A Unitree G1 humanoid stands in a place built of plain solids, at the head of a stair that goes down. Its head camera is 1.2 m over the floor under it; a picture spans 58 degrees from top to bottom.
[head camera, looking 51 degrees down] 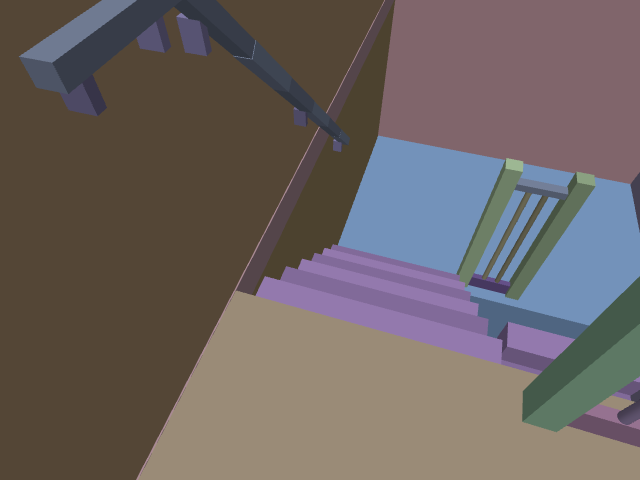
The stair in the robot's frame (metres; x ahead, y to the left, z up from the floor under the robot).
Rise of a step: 0.20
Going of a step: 0.20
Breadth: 0.90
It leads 17 degrees to the right of straight ahead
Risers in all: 7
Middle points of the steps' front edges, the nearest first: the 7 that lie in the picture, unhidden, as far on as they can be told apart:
0.63 -0.15 0.00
0.82 -0.21 -0.20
1.01 -0.27 -0.40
1.20 -0.33 -0.61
1.40 -0.40 -0.81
1.59 -0.46 -1.01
1.79 -0.52 -1.22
